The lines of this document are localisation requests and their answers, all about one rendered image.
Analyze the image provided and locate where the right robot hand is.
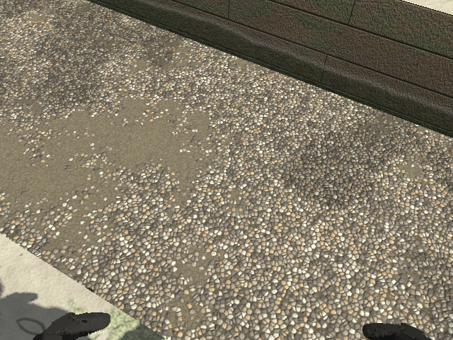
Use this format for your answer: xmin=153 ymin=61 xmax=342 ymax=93
xmin=362 ymin=323 xmax=432 ymax=340

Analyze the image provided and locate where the left robot hand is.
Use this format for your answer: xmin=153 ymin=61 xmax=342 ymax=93
xmin=33 ymin=312 xmax=110 ymax=340

